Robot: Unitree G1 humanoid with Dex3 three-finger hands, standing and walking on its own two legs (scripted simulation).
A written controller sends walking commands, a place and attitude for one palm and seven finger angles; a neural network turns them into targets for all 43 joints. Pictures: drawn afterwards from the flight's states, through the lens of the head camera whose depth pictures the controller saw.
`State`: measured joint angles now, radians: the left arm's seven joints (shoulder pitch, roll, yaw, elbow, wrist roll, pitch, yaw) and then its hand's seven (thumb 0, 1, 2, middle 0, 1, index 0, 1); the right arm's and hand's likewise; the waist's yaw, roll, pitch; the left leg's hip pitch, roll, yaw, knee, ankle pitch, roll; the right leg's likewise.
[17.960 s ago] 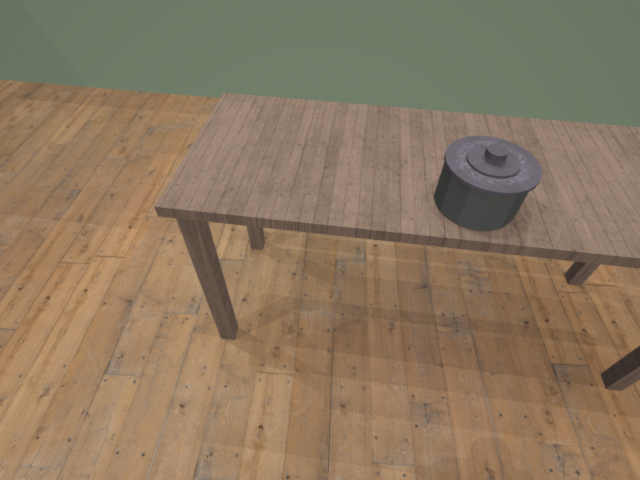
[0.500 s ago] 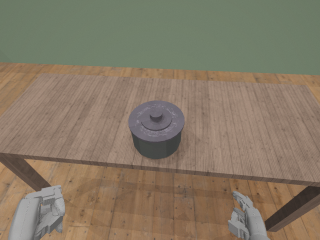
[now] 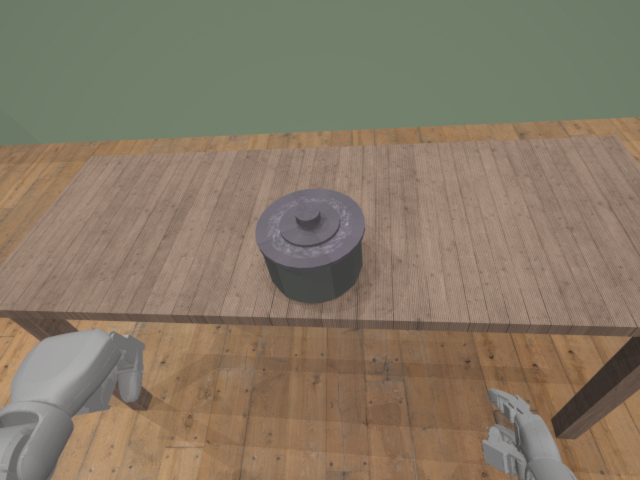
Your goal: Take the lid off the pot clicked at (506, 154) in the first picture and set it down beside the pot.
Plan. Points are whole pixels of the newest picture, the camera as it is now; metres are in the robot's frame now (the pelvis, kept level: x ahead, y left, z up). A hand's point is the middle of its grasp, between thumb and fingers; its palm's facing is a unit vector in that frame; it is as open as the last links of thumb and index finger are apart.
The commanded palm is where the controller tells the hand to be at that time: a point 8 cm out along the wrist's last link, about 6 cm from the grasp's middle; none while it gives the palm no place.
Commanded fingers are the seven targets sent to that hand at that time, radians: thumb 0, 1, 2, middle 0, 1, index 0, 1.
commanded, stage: reach forward and open the fingers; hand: left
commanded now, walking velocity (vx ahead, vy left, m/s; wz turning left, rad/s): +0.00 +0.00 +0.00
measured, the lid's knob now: (307, 215) +0.52 +0.09 +0.03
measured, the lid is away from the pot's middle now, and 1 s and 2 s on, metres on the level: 0.00 0.00 0.00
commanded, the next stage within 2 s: move the open hand above the knob in 0.78 s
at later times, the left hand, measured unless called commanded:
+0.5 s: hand (113, 348) +0.23 +0.27 +0.09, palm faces -0.21 -0.06 -0.98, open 8.1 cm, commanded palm +0.22 +0.26 +0.15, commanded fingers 0.00 -0.25 1.31 -0.82 -0.08 -0.82 -0.08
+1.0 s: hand (132, 308) +0.28 +0.27 +0.09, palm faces -0.24 -0.06 -0.97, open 10.1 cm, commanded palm +0.28 +0.25 +0.16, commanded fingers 0.00 -0.27 1.36 -0.82 -0.08 -0.82 -0.08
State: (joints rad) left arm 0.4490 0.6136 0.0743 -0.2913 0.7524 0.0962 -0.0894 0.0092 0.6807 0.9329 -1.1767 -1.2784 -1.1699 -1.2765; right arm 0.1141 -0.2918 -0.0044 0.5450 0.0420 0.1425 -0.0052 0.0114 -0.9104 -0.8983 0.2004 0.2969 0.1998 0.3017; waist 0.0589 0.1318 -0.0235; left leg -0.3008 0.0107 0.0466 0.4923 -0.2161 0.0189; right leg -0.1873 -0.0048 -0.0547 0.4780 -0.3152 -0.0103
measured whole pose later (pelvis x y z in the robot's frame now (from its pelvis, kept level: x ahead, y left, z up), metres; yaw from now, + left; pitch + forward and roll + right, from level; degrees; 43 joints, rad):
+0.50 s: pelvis -0.02 +0.02 +0.00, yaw +1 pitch -1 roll -1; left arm 0.11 0.60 0.01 -0.12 0.80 -0.01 -0.19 0.00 -0.02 1.20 -0.91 -0.35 -0.91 -0.35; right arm 0.13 -0.27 0.00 0.57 0.05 0.14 0.03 0.01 -0.91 -0.90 0.20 0.30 0.20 0.30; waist 0.05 0.13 0.03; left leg -0.26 -0.02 0.04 0.42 -0.15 0.04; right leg -0.14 -0.03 -0.06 0.40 -0.25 0.01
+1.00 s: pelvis -0.01 +0.02 +0.00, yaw +1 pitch +0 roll +0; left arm -0.14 0.59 -0.07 0.04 0.82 0.09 -0.26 0.00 -0.26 1.34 -0.84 -0.09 -0.83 -0.09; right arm 0.12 -0.28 0.01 0.57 0.05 0.14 0.03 0.01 -0.91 -0.90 0.20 0.30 0.20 0.30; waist 0.04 0.12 0.02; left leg -0.27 -0.03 0.03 0.42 -0.16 0.05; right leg -0.16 -0.04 -0.07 0.42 -0.27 0.01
